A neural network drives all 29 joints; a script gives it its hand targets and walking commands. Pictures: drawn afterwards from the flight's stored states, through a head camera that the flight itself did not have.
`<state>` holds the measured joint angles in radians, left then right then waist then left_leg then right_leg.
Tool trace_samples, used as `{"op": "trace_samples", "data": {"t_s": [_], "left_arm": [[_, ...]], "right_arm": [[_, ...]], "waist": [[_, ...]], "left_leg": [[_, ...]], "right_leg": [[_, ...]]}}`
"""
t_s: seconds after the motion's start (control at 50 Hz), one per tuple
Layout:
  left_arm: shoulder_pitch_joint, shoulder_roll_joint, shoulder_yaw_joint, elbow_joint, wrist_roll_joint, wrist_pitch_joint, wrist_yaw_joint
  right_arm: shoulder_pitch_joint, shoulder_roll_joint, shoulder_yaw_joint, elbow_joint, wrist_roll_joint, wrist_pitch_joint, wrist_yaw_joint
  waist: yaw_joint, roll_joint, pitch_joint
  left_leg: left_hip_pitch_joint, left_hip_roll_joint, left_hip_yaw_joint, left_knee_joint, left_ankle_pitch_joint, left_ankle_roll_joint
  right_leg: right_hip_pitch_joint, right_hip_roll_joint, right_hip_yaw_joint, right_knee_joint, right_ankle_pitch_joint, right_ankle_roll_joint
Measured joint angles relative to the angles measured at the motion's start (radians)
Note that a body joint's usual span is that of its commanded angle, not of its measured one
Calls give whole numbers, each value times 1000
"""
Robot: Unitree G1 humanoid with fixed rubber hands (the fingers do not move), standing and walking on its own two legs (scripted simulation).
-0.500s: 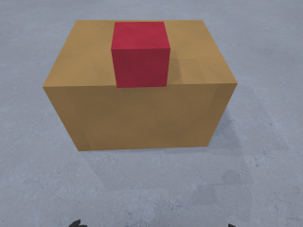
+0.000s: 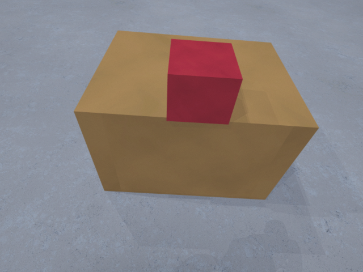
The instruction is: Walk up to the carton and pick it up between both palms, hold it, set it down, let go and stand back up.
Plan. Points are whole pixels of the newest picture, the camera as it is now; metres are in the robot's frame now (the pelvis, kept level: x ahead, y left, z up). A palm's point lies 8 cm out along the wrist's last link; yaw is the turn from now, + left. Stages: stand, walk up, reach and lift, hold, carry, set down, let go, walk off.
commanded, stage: walk up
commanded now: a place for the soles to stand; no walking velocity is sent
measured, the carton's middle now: (199, 81) +0.79 -0.07 -0.02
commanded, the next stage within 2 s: none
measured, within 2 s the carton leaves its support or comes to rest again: neither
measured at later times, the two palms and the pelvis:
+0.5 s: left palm (100, 226) +0.24 +0.20 -0.09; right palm (297, 239) +0.23 -0.31 -0.11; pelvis +0.20 -0.05 +0.01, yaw +4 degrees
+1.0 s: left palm (101, 205) +0.31 +0.22 -0.12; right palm (258, 178) +0.41 -0.24 -0.11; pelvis +0.30 -0.02 +0.01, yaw +2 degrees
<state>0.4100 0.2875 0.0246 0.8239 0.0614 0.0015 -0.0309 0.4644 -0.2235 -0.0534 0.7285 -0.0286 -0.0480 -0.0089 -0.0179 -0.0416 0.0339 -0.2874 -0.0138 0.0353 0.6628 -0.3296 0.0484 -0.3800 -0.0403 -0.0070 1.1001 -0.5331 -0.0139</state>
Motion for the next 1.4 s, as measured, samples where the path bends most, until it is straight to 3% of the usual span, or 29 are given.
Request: {"op": "trace_samples", "data": {"t_s": [0.16,0.3,0.34,0.36,0.42,0.48,0.62,0.74,0.8,0.84,0.88,1.08,1.4], "left_arm": [[-118,-13,-17,-75,3,-22,-13],[-176,-61,-24,-96,4,-35,-9],[-177,-69,-16,-106,8,-50,3],[-182,-77,-10,-108,13,-57,10],[-159,-84,-3,-112,-23,-55,30],[-96,-79,2,-89,-37,-53,41],[54,-68,3,0,-33,-74,42],[68,-75,-22,3,-32,-46,30],[34,-60,-39,-6,-43,-28,28],[14,-62,-52,-14,-47,-9,36],[-7,-67,-63,-11,-47,0,40],[-57,-52,-78,37,-53,-26,44],[-79,-40,-85,119,-57,-21,41]], "right_arm": [[109,23,26,80,-4,-33,3],[101,0,34,93,-21,-31,14],[100,-12,37,89,-28,-24,16],[88,-18,40,91,-28,-17,17],[50,-24,45,67,-22,11,15],[-5,-36,39,37,-20,17,20],[-130,-45,29,2,-29,19,34],[-210,15,55,23,-20,24,12],[-225,47,69,46,-11,24,0],[-235,53,80,60,20,39,-4],[-247,47,88,81,32,52,-6],[-263,-9,100,161,23,39,4],[-224,-36,116,263,26,43,1]], "waist": [[-31,-8,2],[-45,14,10],[-40,32,8],[-34,53,19],[-8,67,38],[16,71,41],[53,77,33],[63,68,64],[58,31,69],[57,19,62],[51,18,46],[19,38,1],[7,38,3]], "left_leg": [[171,-6,-19,-208,31,-13],[252,7,-19,-169,-91,-47],[242,26,-29,-77,-168,-53],[205,46,-41,29,-190,-39],[36,23,-74,408,-196,-36],[-106,16,-52,519,-139,-37],[-261,65,-33,317,64,-61],[-121,51,4,-9,268,-38],[-71,28,18,-42,103,-22],[-80,28,27,-18,104,-14],[-80,31,32,-24,105,-14],[-32,35,47,-104,120,-14],[1,33,54,-162,147,-14]], "right_leg": [[-201,-27,-17,-145,288,39],[-112,-18,-42,-447,418,5],[-48,7,-56,-498,394,-13],[-52,23,-72,-458,361,-23],[-24,26,-96,-409,286,-40],[66,17,-110,-504,298,-39],[209,16,-120,-658,307,-29],[212,13,-113,-520,187,-2],[184,-10,-92,-415,96,9],[177,-2,-67,-401,65,9],[187,3,-58,-440,123,16],[245,10,-44,-561,162,29],[275,11,-38,-621,194,31]]}}
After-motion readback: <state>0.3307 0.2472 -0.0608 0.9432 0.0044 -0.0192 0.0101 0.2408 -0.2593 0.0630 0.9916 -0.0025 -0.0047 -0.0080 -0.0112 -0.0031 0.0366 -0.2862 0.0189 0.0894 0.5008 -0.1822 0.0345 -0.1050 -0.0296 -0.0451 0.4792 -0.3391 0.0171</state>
